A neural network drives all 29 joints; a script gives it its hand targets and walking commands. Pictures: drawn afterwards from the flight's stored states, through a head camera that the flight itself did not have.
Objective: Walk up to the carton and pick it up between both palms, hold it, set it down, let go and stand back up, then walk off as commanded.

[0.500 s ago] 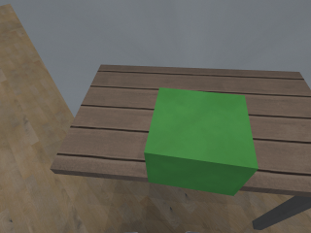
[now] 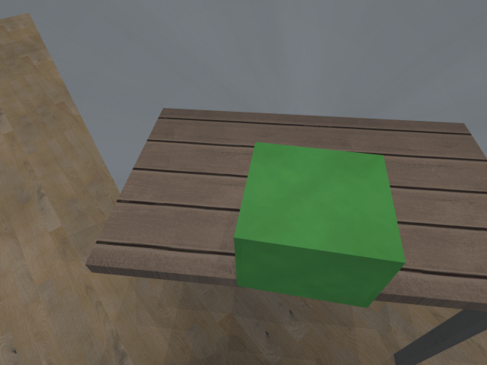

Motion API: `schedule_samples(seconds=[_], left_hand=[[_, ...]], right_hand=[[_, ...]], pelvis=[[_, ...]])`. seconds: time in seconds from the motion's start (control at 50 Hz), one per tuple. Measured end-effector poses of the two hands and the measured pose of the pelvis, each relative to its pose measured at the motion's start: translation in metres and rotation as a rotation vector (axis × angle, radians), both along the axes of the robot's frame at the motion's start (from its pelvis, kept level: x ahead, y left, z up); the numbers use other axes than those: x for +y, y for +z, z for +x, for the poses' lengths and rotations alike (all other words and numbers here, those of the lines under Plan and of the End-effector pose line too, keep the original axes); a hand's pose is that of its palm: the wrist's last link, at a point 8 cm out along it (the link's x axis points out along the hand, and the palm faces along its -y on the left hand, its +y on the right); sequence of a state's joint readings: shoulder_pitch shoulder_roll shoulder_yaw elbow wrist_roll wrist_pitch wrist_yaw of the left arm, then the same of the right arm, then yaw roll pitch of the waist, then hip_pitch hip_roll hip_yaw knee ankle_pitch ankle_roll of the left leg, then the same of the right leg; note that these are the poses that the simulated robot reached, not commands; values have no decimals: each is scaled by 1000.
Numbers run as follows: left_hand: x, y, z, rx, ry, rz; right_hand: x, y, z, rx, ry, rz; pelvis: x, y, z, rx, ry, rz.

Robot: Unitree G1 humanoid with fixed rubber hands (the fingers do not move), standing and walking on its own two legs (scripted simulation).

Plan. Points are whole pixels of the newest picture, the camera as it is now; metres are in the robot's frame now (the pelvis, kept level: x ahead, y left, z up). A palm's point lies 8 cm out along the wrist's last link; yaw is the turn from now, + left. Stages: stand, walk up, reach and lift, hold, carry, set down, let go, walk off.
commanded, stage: walk up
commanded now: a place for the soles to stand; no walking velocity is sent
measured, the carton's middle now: (309, 221) +0.37 -0.12 +0.02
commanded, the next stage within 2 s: reach and lift in 0.20 s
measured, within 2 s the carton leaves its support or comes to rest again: neither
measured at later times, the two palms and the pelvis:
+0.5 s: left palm (75, 353) +0.18 +0.28 -0.06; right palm out of the picture +0.12 -0.30 -0.11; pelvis +0.01 +0.00 +0.00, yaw +0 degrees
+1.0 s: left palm out of the picture +0.15 +0.26 -0.04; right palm (440, 351) +0.17 -0.31 -0.07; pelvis +0.02 -0.03 +0.01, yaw +0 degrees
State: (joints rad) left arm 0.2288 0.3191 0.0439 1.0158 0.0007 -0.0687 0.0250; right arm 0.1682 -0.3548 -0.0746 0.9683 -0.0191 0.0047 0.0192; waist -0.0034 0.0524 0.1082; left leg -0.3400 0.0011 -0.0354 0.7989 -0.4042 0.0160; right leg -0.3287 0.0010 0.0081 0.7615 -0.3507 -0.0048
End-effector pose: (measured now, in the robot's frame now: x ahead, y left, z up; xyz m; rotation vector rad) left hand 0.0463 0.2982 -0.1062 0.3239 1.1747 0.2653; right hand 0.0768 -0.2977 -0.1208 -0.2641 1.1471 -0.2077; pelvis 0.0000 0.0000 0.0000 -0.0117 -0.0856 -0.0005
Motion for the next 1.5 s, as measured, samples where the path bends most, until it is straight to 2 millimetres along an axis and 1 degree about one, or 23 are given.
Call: schedule_samples(seconds=[0.08, 0.24, 0.28, 0.3, 0.36, 0.46, 0.5, 0.56, 0.6, 0.64, 0.68, 0.76, 0.82, 0.86, 0.9, 0.94, 1.02, 1.1, 1.18, 1.26, 1.38, 1.44, 1.5], left_hand=[[3, -1, 8, -7, -5, -5], [-3, 1, 14, 2, -7, -2], [-2, 1, 17, 35, 6, -4], [-2, 2, 21, 52, 12, -5], [-5, 7, 47, 40, 9, -9], [-15, 31, 110, -101, -44, -14], [-20, 42, 131, -151, -65, -15], [-27, 55, 154, -212, -90, -11], [-30, 59, 160, -229, -99, -11], [-30, 60, 159, -222, -95, -13], [-29, 58, 154, -205, -82, -12], [-26, 54, 132, -162, -46, -3], [-27, 52, 114, -136, -28, 1], [-31, 54, 107, -142, -29, 3], [-35, 58, 103, -171, -37, 5], [-38, 61, 103, -203, -45, 7], [-45, 73, 110, -285, -74, 10], [-51, 84, 117, -360, -106, 1], [-54, 88, 117, -386, -125, -21], [-54, 93, 116, -416, -131, -43], [-48, 92, 113, -448, -117, -92], [-47, 92, 114, -469, -106, -126], [-51, 97, 119, -505, -109, -155]], right_hand=[[3, 1, 2, 2, 0, -4], [-2, 0, 7, 9, 0, 0], [-1, 1, 9, 9, 60, -20], [1, 2, 11, 2, 99, -27], [4, 5, 20, -12, 163, -28], [0, 10, 34, -50, 160, -27], [-2, 13, 41, -72, 150, -27], [-3, 16, 52, -109, 137, -21], [-4, 20, 61, -142, 130, -20], [-5, 24, 70, -181, 125, -21], [-5, 29, 78, -216, 118, -17], [-9, 34, 88, -258, 102, -10], [-15, 38, 92, -284, 82, -10], [-17, 43, 96, -317, 71, -12], [-18, 49, 101, -360, 65, -14], [-18, 52, 102, -375, 57, -12], [-13, 53, 94, -412, 28, 13], [1, 57, 86, -461, 27, 38], [17, 64, 78, -493, 28, 63], [32, 76, 74, -524, 35, 79], [42, 97, 73, -555, 32, 57], [47, 109, 76, -579, 27, 58], [53, 123, 83, -622, 35, 62]], pelvis=[[4, 0, 2, 7, -1, -4], [-2, 1, 8, 17, -1, 3], [-1, 1, 8, 18, -1, 2], [-1, 1, 7, 19, -1, 2], [0, 1, 6, 21, -1, 1], [-1, 1, 8, 26, -1, 3], [-3, 2, 10, 29, -1, 5], [-5, 2, 13, 36, -1, 8], [-6, 2, 15, 40, -1, 10], [-7, 3, 16, 44, -1, 11], [-9, 3, 17, 47, -1, 13], [-13, 4, 20, 56, -1, 19], [-18, 5, 21, 63, 0, 26], [-21, 5, 21, 68, 0, 31], [-25, 6, 21, 71, 0, 36], [-27, 6, 20, 73, 1, 40], [-32, 6, 16, 72, 1, 45], [-34, 7, 12, 70, 1, 49], [-33, 8, 7, 69, 1, 48], [-30, 10, 1, 68, 1, 43], [-21, 13, -7, 66, 1, 32], [-16, 15, -8, 68, 1, 27], [-14, 17, -9, 75, 1, 24]])
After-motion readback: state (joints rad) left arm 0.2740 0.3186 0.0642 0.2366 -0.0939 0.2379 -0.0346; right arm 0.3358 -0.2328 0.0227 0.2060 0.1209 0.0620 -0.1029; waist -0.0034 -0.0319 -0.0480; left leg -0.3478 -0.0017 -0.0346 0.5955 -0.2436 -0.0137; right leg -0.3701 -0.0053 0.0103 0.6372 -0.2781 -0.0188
